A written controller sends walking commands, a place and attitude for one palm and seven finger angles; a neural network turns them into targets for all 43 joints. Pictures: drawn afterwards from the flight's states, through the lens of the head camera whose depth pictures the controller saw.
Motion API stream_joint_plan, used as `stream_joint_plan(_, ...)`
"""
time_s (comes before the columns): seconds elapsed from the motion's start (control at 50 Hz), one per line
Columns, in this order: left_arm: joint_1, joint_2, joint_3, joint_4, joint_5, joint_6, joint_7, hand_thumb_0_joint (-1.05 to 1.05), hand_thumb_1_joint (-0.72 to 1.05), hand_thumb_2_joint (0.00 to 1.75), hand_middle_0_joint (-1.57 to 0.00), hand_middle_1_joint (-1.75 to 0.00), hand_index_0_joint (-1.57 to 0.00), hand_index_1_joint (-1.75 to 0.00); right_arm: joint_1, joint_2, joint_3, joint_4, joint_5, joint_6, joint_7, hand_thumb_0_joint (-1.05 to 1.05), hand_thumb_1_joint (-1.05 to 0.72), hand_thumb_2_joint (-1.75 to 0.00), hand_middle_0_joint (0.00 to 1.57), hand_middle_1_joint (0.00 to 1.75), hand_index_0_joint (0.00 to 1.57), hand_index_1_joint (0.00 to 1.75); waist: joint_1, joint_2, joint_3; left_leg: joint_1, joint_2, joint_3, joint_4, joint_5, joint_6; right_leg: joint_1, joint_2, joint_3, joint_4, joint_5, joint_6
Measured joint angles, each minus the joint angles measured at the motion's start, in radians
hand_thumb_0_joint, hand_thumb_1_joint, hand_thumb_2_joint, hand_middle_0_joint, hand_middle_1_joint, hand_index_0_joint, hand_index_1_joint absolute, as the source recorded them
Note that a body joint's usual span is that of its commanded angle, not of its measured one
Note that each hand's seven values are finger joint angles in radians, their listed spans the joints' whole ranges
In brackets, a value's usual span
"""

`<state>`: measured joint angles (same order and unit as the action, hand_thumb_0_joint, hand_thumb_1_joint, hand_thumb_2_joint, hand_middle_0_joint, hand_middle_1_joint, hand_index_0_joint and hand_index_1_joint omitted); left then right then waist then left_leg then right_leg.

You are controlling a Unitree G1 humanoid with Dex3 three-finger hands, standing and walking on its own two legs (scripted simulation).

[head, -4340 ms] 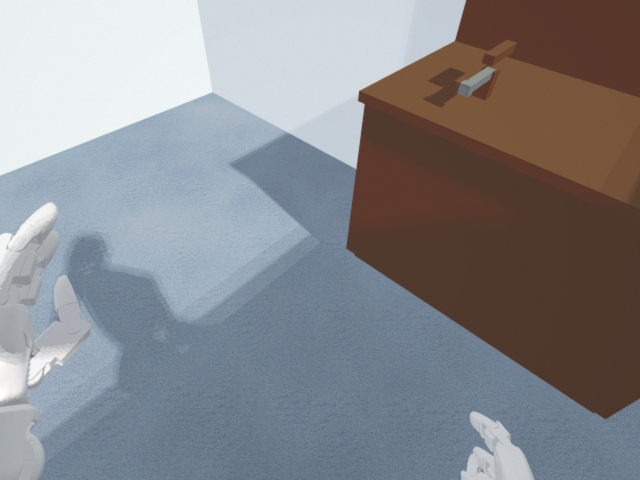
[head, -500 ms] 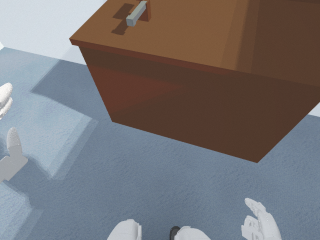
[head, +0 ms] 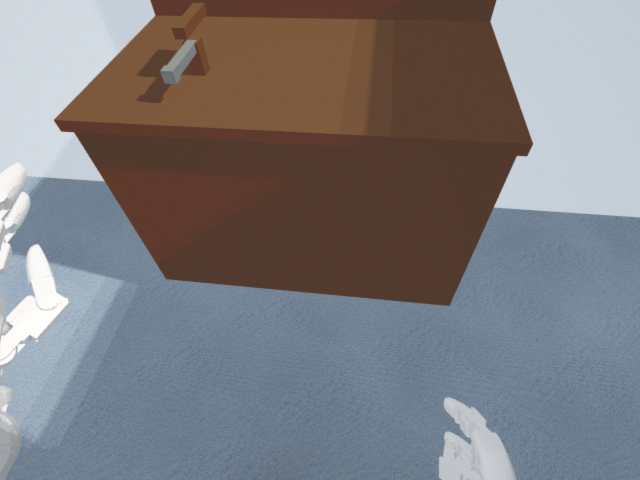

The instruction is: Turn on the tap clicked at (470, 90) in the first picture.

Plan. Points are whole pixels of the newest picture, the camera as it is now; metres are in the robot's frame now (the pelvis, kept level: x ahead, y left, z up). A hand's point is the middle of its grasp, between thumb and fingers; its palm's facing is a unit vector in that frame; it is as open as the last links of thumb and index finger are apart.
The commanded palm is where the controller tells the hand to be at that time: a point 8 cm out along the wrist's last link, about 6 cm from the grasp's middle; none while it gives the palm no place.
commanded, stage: turn to face it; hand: left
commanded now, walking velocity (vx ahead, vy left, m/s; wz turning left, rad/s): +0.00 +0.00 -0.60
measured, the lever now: (170, 74) +0.81 +0.43 +0.07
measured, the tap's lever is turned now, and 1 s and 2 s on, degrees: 0 0 0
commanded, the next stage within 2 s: take the last steps up to it in 0.50 s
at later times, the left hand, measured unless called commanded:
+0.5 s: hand (161, 311) +0.22 +0.17 +0.18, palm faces +0.23 -0.86 -0.45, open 7.4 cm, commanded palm +0.18 +0.20 +0.19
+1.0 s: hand (210, 360) +0.18 +0.11 +0.18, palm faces +0.15 -0.87 -0.47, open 7.4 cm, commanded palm +0.14 +0.17 +0.19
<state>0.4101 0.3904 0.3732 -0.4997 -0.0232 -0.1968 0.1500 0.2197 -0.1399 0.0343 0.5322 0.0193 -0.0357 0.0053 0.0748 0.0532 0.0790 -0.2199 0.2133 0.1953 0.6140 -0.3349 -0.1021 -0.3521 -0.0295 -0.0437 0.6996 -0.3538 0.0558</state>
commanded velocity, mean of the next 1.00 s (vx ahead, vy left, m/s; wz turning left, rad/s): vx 0.13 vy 0.06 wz -0.17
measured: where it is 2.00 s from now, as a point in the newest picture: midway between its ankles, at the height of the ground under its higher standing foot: outside the picture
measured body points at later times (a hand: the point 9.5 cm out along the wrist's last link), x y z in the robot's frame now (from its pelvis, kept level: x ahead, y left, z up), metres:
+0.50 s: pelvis -0.05 -0.03 +0.01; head -0.04 -0.03 +0.46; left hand +0.20 +0.21 +0.21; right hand +0.04 -0.32 -0.08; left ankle -0.01 +0.10 -0.72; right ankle -0.04 -0.13 -0.68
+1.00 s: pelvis -0.09 -0.06 +0.02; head -0.08 -0.08 +0.47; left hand +0.16 +0.16 +0.21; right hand -0.05 -0.36 -0.08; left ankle -0.05 +0.07 -0.69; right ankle -0.08 -0.15 -0.72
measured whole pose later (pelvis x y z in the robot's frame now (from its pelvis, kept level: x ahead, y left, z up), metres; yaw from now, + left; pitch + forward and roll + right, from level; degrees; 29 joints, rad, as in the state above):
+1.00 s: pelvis -0.09 -0.06 +0.02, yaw -16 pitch +1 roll +2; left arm 0.54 0.36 0.35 -0.45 -0.01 -0.23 0.16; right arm 0.27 -0.28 -0.06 0.66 0.00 -0.03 -0.06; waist -0.02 -0.01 0.01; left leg -0.34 0.04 0.10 0.69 -0.38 0.01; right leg -0.27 -0.04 -0.08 0.44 -0.19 -0.05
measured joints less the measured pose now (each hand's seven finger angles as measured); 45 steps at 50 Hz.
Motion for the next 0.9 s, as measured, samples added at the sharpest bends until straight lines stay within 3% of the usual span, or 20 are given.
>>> stream_joint_plan(0.02,-0.023,0.007,0.003,0.009,0.003,0.001,0.0,0.02,0.89,0.9,-0.21,-0.3,-0.2,-0.3,0.0,0.001,0.004,0.002,0.0,-0.007,0.003,0.01,-0.91,-0.9,0.2,0.3,0.21,0.3,-0.005,0.007,0.011,-0.018,0.022,-0.002,0.041,-0.017,-0.012,0.029,0.006,-0.007,-0.057,0.049,-0.012)
stream_joint_plan(0.04,-0.054,-0.001,-0.004,0.023,0.007,0.001,0.0,0.02,0.89,0.9,-0.21,-0.3,-0.2,-0.3,-0.009,-0.008,0.003,0.012,0.001,-0.009,0.005,0.01,-0.91,-0.9,0.2,0.3,0.21,0.3,-0.018,0.032,0.034,-0.042,0.05,-0.023,0.089,-0.031,-0.002,0.029,0.03,-0.021,-0.055,0.067,-0.038)
stream_joint_plan(0.06,-0.08,-0.009,-0.013,0.032,0.01,0.001,-0.001,0.02,0.89,0.9,-0.2,-0.3,-0.2,-0.3,-0.023,-0.018,0.0,0.027,0.0,-0.005,0.004,0.01,-0.9,-0.9,0.2,0.3,0.21,0.3,-0.033,0.04,0.053,-0.078,0.043,-0.063,0.164,-0.09,0.007,0.018,0.04,-0.027,-0.039,0.067,-0.063)
stream_joint_plan(0.1,-0.093,-0.022,-0.026,0.031,0.004,0.006,-0.003,0.02,0.89,0.9,-0.21,-0.3,-0.2,-0.3,-0.054,-0.04,-0.01,0.055,-0.001,0.017,0.001,0.01,-0.91,-0.9,0.2,0.3,0.21,0.3,-0.054,0.02,0.079,-0.158,-0.025,-0.129,0.347,-0.179,0.017,-0.008,0.041,-0.006,-0.031,0.073,-0.092)
stream_joint_plan(0.14,-0.043,-0.021,-0.021,-0.008,-0.009,0.005,-0.006,0.02,0.89,0.9,-0.21,-0.3,-0.21,-0.3,-0.079,-0.062,-0.023,0.058,-0.005,0.042,-0.004,0.01,-0.91,-0.9,0.2,0.3,0.21,0.3,-0.073,-0.011,0.092,-0.21,-0.083,-0.152,0.457,-0.181,0.021,-0.023,0.048,0.035,-0.061,0.105,-0.1)
stream_joint_plan(0.18,0.04,-0.007,-0.006,-0.062,-0.02,-0.006,-0.01,0.02,0.89,0.9,-0.21,-0.3,-0.21,-0.3,-0.092,-0.082,-0.036,0.046,-0.008,0.06,-0.008,0.01,-0.91,-0.9,0.2,0.3,0.21,0.3,-0.098,-0.034,0.093,-0.232,-0.117,-0.157,0.455,-0.158,0.021,-0.031,0.062,0.068,-0.1,0.142,-0.105)
stream_joint_plan(0.24,0.136,0.04,0.023,-0.137,-0.026,-0.024,-0.013,0.02,0.89,0.9,-0.21,-0.3,-0.21,-0.3,-0.084,-0.111,-0.061,0.027,-0.01,0.072,-0.018,0.01,-0.91,-0.9,0.2,0.3,0.21,0.3,-0.119,-0.058,0.075,-0.216,-0.143,-0.153,0.326,-0.13,0.024,-0.036,0.083,0.098,-0.145,0.181,-0.11)
stream_joint_plan(0.32,0.173,0.096,0.076,-0.179,-0.024,-0.044,-0.01,0.02,0.88,0.9,-0.22,-0.3,-0.22,-0.3,-0.06,-0.142,-0.09,0.025,-0.006,0.073,-0.03,0.01,-0.91,-0.9,0.2,0.3,0.2,0.3,-0.115,-0.075,0.035,-0.145,-0.17,-0.149,0.129,-0.097,0.039,-0.045,0.109,0.125,-0.165,0.207,-0.11)
stream_joint_plan(0.38,0.159,0.1,0.095,-0.151,-0.024,-0.046,-0.007,0.01,0.88,0.9,-0.22,-0.3,-0.22,-0.3,-0.04,-0.149,-0.097,0.025,-0.001,0.069,-0.041,0.01,-0.91,-0.9,0.19,0.3,0.2,0.3,-0.112,-0.082,-0.002,-0.065,-0.179,-0.138,-0.045,0.023,0.067,-0.063,0.125,0.137,-0.137,0.204,-0.102)
stream_joint_plan(0.44,0.123,0.065,0.086,-0.065,-0.013,-0.036,-0.005,0.01,0.89,0.9,-0.21,-0.3,-0.21,-0.3,-0.021,-0.12,-0.089,0.03,-0.001,0.059,-0.053,0.01,-0.91,-0.9,0.19,0.3,0.2,0.3,-0.087,-0.1,-0.028,-0.047,-0.172,-0.103,-0.046,0.052,0.085,-0.116,0.117,0.12,0.066,0.012,-0.06)
stream_joint_plan(0.5,0.087,0.0,0.044,0.018,-0.001,-0.006,-0.004,0.01,0.89,0.9,-0.21,-0.3,-0.21,-0.3,0.006,-0.088,-0.073,0.039,-0.001,0.03,-0.05,0.01,-0.91,-0.9,0.19,0.3,0.2,0.3,-0.072,-0.066,-0.058,-0.037,-0.135,-0.1,-0.048,0.044,0.076,-0.133,0.089,0.056,0.256,-0.049,-0.032)
stream_joint_plan(0.56,0.06,-0.062,-0.019,0.036,0.006,0.019,0.005,0.02,0.89,0.9,-0.21,-0.3,-0.21,-0.3,0.021,-0.058,-0.047,0.047,0.001,-0.003,-0.038,0.01,-0.91,-0.9,0.19,0.3,0.2,0.3,-0.048,-0.034,-0.064,-0.038,-0.094,-0.093,-0.035,0.043,0.058,-0.053,0.048,0.01,0.152,-0.076,-0.018)
stream_joint_plan(0.62,0.029,-0.062,-0.057,0.01,0.019,0.021,0.005,0.02,0.89,0.9,-0.2,-0.3,-0.2,-0.3,0.016,-0.025,-0.016,0.042,-0.002,-0.034,-0.027,0.01,-0.91,-0.9,0.2,0.3,0.2,0.3,-0.038,-0.03,-0.046,-0.07,-0.064,-0.085,0.031,0.021,0.031,0.054,0.021,-0.017,-0.047,0.0,-0.02)
stream_joint_plan(0.66,-0.013,-0.059,-0.075,0.01,0.028,0.009,-0.001,0.02,0.89,0.9,-0.21,-0.3,-0.2,-0.3,-0.007,-0.02,-0.008,0.056,-0.006,-0.042,-0.023,0.01,-0.91,-0.9,0.2,0.3,0.21,0.3,-0.053,0.005,-0.014,-0.104,-0.038,-0.115,0.099,-0.023,0.035,0.055,0.049,-0.045,-0.054,0.051,-0.073)
stream_joint_plan(0.7,-0.037,-0.044,-0.082,0.007,0.026,0.003,-0.006,0.02,0.89,0.9,-0.21,-0.3,-0.21,-0.3,-0.025,-0.021,-0.007,0.08,-0.009,-0.032,-0.024,0.01,-0.91,-0.9,0.2,0.3,0.21,0.3,-0.075,0.005,-0.004,-0.159,-0.081,-0.153,0.231,-0.109,0.055,0.043,0.045,-0.054,-0.047,0.048,-0.107)
stream_joint_plan(0.76,0.01,-0.017,-0.046,-0.005,0.014,-0.017,-0.008,0.02,0.89,0.9,-0.21,-0.3,-0.21,-0.3,-0.039,-0.038,-0.011,0.1,-0.013,-0.002,-0.029,0.01,-0.91,-0.9,0.2,0.3,0.21,0.3,-0.101,-0.006,-0.014,-0.222,-0.142,-0.162,0.398,-0.071,0.065,0.044,0.04,-0.037,-0.109,0.084,-0.119)
stream_joint_plan(0.84,0.12,0.022,0.009,0.01,0.005,-0.043,-0.008,0.01,0.89,0.9,-0.21,-0.3,-0.21,-0.3,-0.017,-0.071,-0.037,0.098,-0.012,0.023,-0.041,0.01,-0.91,-0.9,0.2,0.3,0.21,0.3,-0.131,-0.017,-0.045,-0.23,-0.164,-0.134,0.356,-0.03,0.071,0.059,0.031,-0.024,-0.207,0.143,-0.119)
stream_joint_plan(0.9,0.147,0.025,0.014,0.033,0.006,-0.047,-0.002,0.01,0.89,0.9,-0.21,-0.3,-0.21,-0.3,0.015,-0.101,-0.061,0.108,-0.013,0.02,-0.053,0.01,-0.91,-0.9,0.2,0.3,0.21,0.3,-0.125,-0.033,-0.06,-0.197,-0.165,-0.116,0.242,-0.036,0.084,0.071,0.018,-0.027,-0.249,0.164,-0.117)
